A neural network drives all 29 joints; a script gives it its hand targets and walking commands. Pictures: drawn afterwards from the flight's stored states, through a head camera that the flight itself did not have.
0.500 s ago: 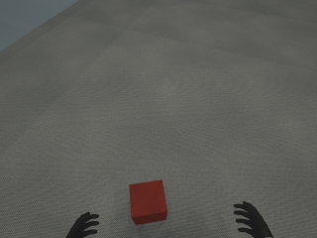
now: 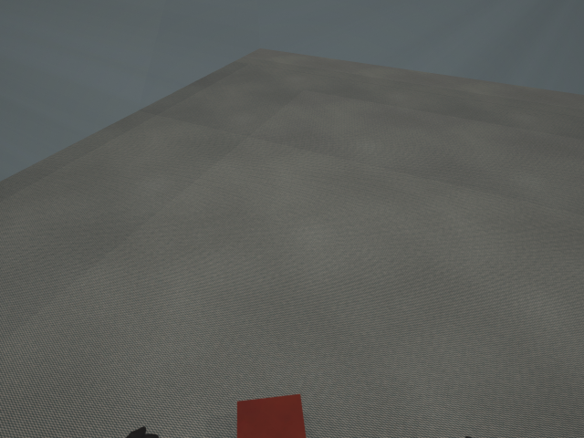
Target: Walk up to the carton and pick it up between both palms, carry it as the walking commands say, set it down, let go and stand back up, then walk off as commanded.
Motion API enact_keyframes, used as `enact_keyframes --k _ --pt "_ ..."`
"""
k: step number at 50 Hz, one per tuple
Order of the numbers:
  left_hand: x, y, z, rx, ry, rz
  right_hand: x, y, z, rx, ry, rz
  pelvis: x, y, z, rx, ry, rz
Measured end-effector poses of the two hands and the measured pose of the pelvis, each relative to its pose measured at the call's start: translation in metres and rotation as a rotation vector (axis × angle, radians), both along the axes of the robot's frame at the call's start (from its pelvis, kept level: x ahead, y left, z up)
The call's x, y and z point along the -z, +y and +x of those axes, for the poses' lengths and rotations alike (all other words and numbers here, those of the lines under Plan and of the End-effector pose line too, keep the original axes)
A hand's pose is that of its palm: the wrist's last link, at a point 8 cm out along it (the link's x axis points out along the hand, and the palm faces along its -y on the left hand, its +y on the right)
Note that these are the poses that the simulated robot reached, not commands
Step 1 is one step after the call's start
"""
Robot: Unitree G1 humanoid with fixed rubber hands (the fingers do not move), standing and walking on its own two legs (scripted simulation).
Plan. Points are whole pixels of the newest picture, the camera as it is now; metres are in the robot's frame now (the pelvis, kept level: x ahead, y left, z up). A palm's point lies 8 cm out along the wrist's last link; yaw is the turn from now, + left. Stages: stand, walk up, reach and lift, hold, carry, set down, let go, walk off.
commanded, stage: stand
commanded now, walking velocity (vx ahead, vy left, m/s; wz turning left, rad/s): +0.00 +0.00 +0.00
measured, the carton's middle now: out of the picture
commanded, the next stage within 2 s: walk off in 1.72 s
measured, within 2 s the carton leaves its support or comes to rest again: neither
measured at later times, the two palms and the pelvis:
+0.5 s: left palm out of the picture -0.01 +0.27 -0.14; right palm out of the picture +0.05 -0.23 -0.13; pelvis +0.02 +0.01 -0.01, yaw +4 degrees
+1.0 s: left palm out of the picture -0.08 +0.22 -0.15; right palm out of the picture +0.02 -0.21 -0.14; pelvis +0.01 +0.01 +0.00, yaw +6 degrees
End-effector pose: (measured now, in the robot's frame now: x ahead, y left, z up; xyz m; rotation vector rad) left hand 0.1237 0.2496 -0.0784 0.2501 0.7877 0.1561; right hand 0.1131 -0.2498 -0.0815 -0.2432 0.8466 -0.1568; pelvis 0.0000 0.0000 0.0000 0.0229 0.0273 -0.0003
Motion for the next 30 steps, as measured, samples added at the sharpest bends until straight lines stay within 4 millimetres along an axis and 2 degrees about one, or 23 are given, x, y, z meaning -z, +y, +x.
enact_keyframes --k 7,15,23,30 --pt "0.031 0.007 -0.048 -0.082 0.119 -0.032 0.025 0.006 -0.028 0.012 0.128 0.016 0.005 0.004 0.010 -0.025 0.019 0.000" --pt "0.048 0.014 -0.099 -0.159 0.279 -0.034 0.041 0.015 -0.051 0.016 0.252 0.017 0.006 0.010 0.015 -0.051 0.028 -0.005" --pt "0.055 0.020 -0.129 -0.207 0.370 -0.026 0.047 0.017 -0.059 0.011 0.318 0.006 0.008 0.013 0.017 -0.067 0.023 -0.009" --pt "0.062 0.010 -0.153 -0.229 0.464 -0.051 0.052 0.026 -0.062 0.007 0.369 0.016 0.007 0.014 0.019 -0.081 0.015 -0.012"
